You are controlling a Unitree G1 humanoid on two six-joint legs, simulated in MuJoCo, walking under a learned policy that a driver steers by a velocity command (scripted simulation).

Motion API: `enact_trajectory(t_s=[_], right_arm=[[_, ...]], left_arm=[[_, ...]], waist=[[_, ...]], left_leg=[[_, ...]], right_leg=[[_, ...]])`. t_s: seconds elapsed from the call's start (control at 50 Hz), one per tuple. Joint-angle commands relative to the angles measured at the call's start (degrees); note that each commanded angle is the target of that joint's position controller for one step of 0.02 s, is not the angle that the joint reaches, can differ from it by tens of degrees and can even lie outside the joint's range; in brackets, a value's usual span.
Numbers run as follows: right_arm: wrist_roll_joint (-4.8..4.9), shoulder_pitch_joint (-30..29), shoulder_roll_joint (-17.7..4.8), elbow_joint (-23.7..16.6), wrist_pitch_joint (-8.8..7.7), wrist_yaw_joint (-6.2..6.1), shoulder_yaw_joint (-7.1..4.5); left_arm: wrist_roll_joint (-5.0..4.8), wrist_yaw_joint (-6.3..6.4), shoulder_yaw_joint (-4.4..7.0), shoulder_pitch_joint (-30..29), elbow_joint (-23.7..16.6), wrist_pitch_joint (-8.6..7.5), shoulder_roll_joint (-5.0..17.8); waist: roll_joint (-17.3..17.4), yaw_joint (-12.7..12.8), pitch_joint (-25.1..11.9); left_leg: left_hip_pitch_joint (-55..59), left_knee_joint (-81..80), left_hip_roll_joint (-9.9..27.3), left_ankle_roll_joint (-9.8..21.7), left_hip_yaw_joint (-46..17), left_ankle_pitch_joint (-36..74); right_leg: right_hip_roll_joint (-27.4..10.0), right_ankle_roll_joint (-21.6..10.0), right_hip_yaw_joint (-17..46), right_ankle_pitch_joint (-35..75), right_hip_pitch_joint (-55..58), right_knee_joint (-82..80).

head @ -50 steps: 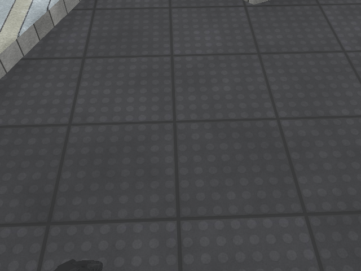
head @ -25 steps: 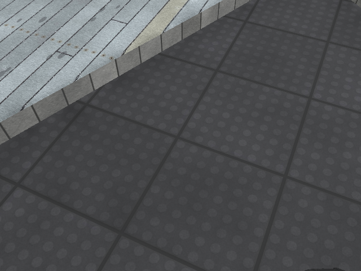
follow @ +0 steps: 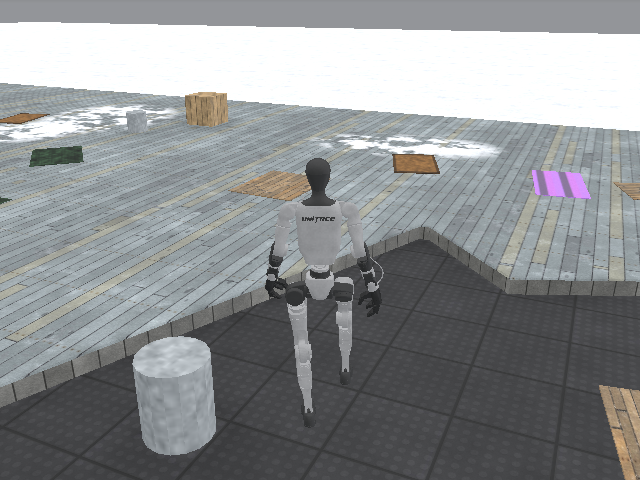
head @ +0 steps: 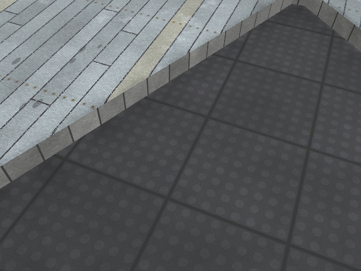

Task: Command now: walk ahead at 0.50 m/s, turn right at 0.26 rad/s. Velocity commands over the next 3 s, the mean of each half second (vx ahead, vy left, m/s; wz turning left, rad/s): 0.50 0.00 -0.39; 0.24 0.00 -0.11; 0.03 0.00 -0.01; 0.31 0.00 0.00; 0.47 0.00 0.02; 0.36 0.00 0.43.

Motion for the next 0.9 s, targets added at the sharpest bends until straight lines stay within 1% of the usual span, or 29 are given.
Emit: enact_trajectory(t_s=[0.02, 0.06, 0.1, 0.12, 0.14, 0.16, 0.18, 0.2, 0.22, 0.24, 0.26, 0.3, 0.34, 0.44, 0.46, 0.54, 0.58, 0.62, 0.64, 0.66, 0.68, 0.7, 0.72, 0.74, 0.78, 0.8, 0.82, 0.86, 0.9], right_arm=[[-0.32, 2.7, -6.7, -0.8, -0.72, -0.91, -0.99], [-0.44, 1.9, -7.3, -0.3, -0.71, -1.42, -0.86], [-0.69, 0.8, -9.3, -0.1, -0.48, -1.96, -1.14], [-0.94, 0.3, -10.2, -0.2, 0.01, -2.09, -1.36], [-0.61, -0.7, -10.9, -0.7, 0.38, -2.13, -1.45], [-0.17, -1.2, -9.4, -3.1, 0.03, -1.97, -0.87], [1.12, 1.3, -5.4, -6.0, -0.67, -0.61, -0.40], [-0.42, -3.6, -8.5, -6.3, -0.98, -0.47, -0.73], [0.12, -6.8, -8.0, -7.9, -1.76, -0.10, -0.48], [0.30, -7.1, -7.7, -8.0, -2.07, -0.07, -0.40], [-0.50, -7.4, -7.1, -8.3, -1.19, -0.10, -0.36], [-1.83, -5.4, -6.0, -8.4, 1.03, 0.01, -0.03], [-1.96, -7.0, -5.5, -9.3, 2.07, 0.34, 0.07], [-1.33, -16.2, -4.8, -12.3, 2.40, 0.74, 0.46], [-1.17, -17.9, -4.6, -13.0, 2.27, 0.80, 0.69], [-0.77, -25.1, -5.1, -14.9, 1.74, 1.34, 0.93], [-0.69, -25.5, -4.8, -15.1, 1.14, 1.41, 1.13], [-0.92, -20.8, -5.9, -13.4, 0.32, 1.14, 0.80], [-1.01, -15.8, -7.2, -11.6, -0.13, 0.75, 0.30], [-1.03, -9.0, -7.7, -9.2, -0.92, 0.30, -0.01], [-1.65, -2.3, -10.3, -7.6, -1.79, -0.38, -0.56], [-2.16, 2.7, -15.7, -7.2, -1.36, -0.52, -1.93], [0.24, 3.3, -13.0, -6.4, -0.02, 0.19, -1.93], [1.26, -1.1, -10.1, -7.3, 0.22, 0.42, -1.11], [1.00, -9.3, -4.2, -7.6, 0.30, 0.00, 0.86], [1.01, -9.9, -3.7, -6.9, 0.24, -0.34, 1.33], [0.69, -10.3, -4.3, -6.3, 0.24, -0.43, 1.31], [0.31, -11.5, -5.3, -5.7, -0.05, -0.37, 1.32], [0.01, -11.7, -5.9, -4.7, 0.11, -0.29, 1.37]], left_arm=[[0.18, -0.38, 0.13, -8.4, -5.9, -1.24, 2.8], [0.31, -0.37, 0.13, -7.7, -6.1, -1.42, 2.8], [0.42, 0.09, 0.71, -2.6, -5.0, -1.47, 4.0], [0.54, 0.31, 1.35, 3.4, -3.3, -1.71, 5.2], [1.11, 0.59, 2.27, 11.9, -0.9, -2.16, 6.7], [1.84, 1.38, 4.00, 20.3, 0.6, -2.13, 12.1], [0.71, 1.59, 5.28, 17.5, -0.2, -1.46, 16.5], [-1.37, 1.13, 5.10, 14.5, -0.1, -1.18, 14.7], [-1.36, 1.38, 4.44, 11.3, -0.7, -1.06, 12.2], [-1.02, 1.48, 3.62, 9.8, -0.3, -1.09, 9.1], [-1.25, 1.69, 3.17, 8.4, -0.3, -1.29, 7.9], [-1.33, 1.77, 2.94, 8.0, -0.1, -2.14, 7.8], [-1.41, 1.80, 3.29, 9.1, 0.2, -2.79, 9.3], [-1.71, 1.70, 3.14, 14.3, 1.4, -3.04, 9.4], [-1.61, 1.74, 3.09, 15.5, 1.9, -3.17, 9.5], [-1.04, 2.38, 2.67, 18.7, 3.1, -3.21, 9.1], [-0.59, 2.85, 2.32, 18.6, 3.6, -2.97, 9.0], [-0.27, 3.35, 2.14, 17.0, 3.7, -3.06, 9.4], [-0.32, 3.58, 2.18, 15.9, 3.6, -3.20, 10.0], [-0.75, 3.59, 2.17, 14.5, 3.6, -3.36, 10.4], [-1.35, 3.51, 1.70, 14.6, 2.7, -3.80, 9.2], [-3.27, 3.68, 0.41, 23.7, 2.8, -3.69, 3.3], [-3.15, 4.28, 1.15, 25.2, 4.7, -2.93, 6.9], [-1.47, 4.30, 1.60, 20.5, 4.8, -2.30, 8.4], [-0.41, 3.54, 1.11, 14.1, 4.0, -1.37, 6.5], [0.28, 3.16, 1.06, 14.2, 4.1, -0.46, 5.6], [0.63, 2.93, 0.75, 16.3, 5.2, 0.41, 4.5], [0.28, 2.84, 0.21, 17.4, 6.1, 1.38, 2.9], [0.22, 3.13, -0.34, 14.9, 6.2, 1.88, 2.2]], waist=[[5.3, -1.4, 5.4], [5.7, -0.4, 4.5], [8.0, 2.3, 0.5], [8.2, 4.7, -3.1], [7.2, 8.8, -7.6], [1.1, 11.9, -13.8], [-13.9, 6.7, -18.3], [-1.9, 7.3, -14.9], [0.7, 6.2, -8.2], [5.3, 3.8, -3.1], [6.3, 2.0, -0.9], [3.0, 0.1, -1.0], [2.2, 0.2, -1.1], [0.7, 3.9, -0.3], [-1.1, 4.6, 0.5], [-1.0, 7.6, 1.4], [-0.8, 7.1, 2.0], [-2.1, 4.9, 0.4], [-2.7, 2.8, -1.5], [-1.7, -0.6, -4.4], [1.2, -2.8, -9.8], [14.9, -0.8, -20.2], [14.0, -1.4, -25.7], [6.6, -0.2, -18.3], [5.8, 1.8, -6.9], [7.0, 3.2, -4.8], [8.0, 4.3, -5.3], [8.2, 5.9, -6.7], [9.3, 5.5, -6.2]], left_leg=[[0.2, -0.7, 18.2, 3.7, -1.6, 31.1], [2.1, 3.4, 18.6, 2.6, 0.7, 43.8], [4.1, 13.5, 19.1, 1.6, 2.5, 63.4], [4.0, 22.8, 19.0, 1.3, 3.3, 67.1], [-1.8, 35.3, 18.1, 0.5, 4.6, 60.1], [-14.6, 54.2, 15.1, -0.7, 5.9, 38.4], [-39.0, 75.0, 0.5, -3.7, 1.7, -13.6], [-45.5, 77.1, 4.8, -2.5, -8.6, -10.9], [-46.6, 73.7, 7.7, -2.5, -8.6, -6.0], [-44.2, 68.0, 9.6, -2.8, -8.0, -4.0], [-41.3, 64.6, 10.9, -3.6, -8.0, -3.8], [-37.1, 59.4, 11.8, -5.6, -7.3, -4.2], [-37.6, 54.6, 11.9, -7.2, -5.8, -2.0], [-42.3, 40.4, 12.4, -8.1, -4.0, 11.5], [-42.3, 37.4, 12.7, -7.8, -4.0, 13.0], [-43.3, 29.7, 10.6, -6.4, -2.8, 16.0], [-40.2, 25.6, 8.7, -5.2, -2.3, 14.6], [-32.9, 22.6, 6.3, -3.3, -2.4, 12.1], [-27.6, 21.0, 4.8, -2.3, -2.5, 11.1], [-19.9, 15.5, 4.6, -1.1, -2.3, 17.2], [-6.7, 16.9, 11.7, 0.6, -7.5, 33.3], [12.1, 23.4, 30.0, 9.7, -24.6, 63.1], [13.4, 21.2, 33.2, 14.6, -33.1, 69.2], [4.7, 18.0, 29.7, 12.8, -26.9, 61.6], [-9.5, 11.6, 23.7, 8.3, -17.3, 50.3], [-14.3, 10.1, 21.4, 6.8, -14.1, 48.9], [-17.3, 9.5, 20.1, 6.7, -11.9, 48.7], [-20.7, 8.9, 18.9, 7.1, -8.9, 47.3], [-22.2, 8.1, 18.0, 6.6, -7.9, 40.1]], right_leg=[[1.8, -2.0, -1.7, 0.5, -2.3, -5.1], [4.1, -4.0, -4.2, -3.0, 2.0, -8.0], [7.9, -6.5, -7.0, -8.9, 9.2, -8.5], [9.9, -7.9, -7.4, -11.1, 15.2, -9.9], [10.0, -9.8, -5.3, -9.0, 27.0, -14.3], [-1.5, -14.0, 9.9, -12.5, 41.2, -15.7], [-15.8, -24.3, 43.7, -8.2, 55.6, -23.2], [-13.9, -23.0, 40.7, -8.6, 53.3, -25.0], [-12.8, -21.0, 32.9, -6.2, 45.6, -26.0], [-10.4, -18.5, 27.9, -0.7, 37.6, -27.9], [-7.6, -16.5, 23.7, 1.7, 32.0, -29.1], [-4.9, -16.2, 19.7, 8.2, 27.4, -30.1], [-2.6, -15.7, 17.1, 8.7, 25.8, -31.1], [-0.7, -11.2, 14.3, 8.8, 30.4, -33.2], [-1.4, -11.0, 14.5, 11.5, 31.0, -32.6], [-1.9, -9.9, 13.8, 13.7, 37.9, -31.2], [-2.3, -9.0, 12.9, 22.8, 39.3, -27.9], [-2.6, -7.0, 13.0, 33.4, 39.9, -23.0], [-2.2, -6.0, 13.2, 38.9, 40.5, -18.6], [-0.2, -4.7, 11.8, 39.3, 40.2, -11.1], [2.2, -3.5, 10.9, 26.2, 33.0, -0.9], [9.3, -1.1, 6.7, -12.6, 18.9, 19.4], [13.4, -0.6, 7.0, -35.4, 12.8, 28.8], [10.4, -0.4, 9.8, -31.2, 11.5, 30.0], [6.5, 0.4, 8.2, -26.5, 12.2, 22.8], [5.7, 0.8, 7.8, -24.5, 15.6, 19.4], [6.3, 1.3, 6.3, -23.0, 19.2, 18.3], [6.4, 2.0, 4.8, -21.8, 23.0, 13.0], [5.6, 2.2, 3.3, -20.2, 24.4, 4.6]])
Next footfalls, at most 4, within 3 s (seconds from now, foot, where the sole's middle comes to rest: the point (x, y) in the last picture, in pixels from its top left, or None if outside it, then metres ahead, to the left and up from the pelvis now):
0.14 right None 0.25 -0.10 -0.78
0.68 left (178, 246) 0.58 0.00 -0.78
1.06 right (231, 270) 0.49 -0.19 -0.78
2.24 right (235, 173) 0.90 -0.26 -0.78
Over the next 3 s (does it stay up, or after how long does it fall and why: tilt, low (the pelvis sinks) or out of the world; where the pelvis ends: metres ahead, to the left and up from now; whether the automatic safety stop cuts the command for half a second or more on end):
stays up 1.14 -0.21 0.00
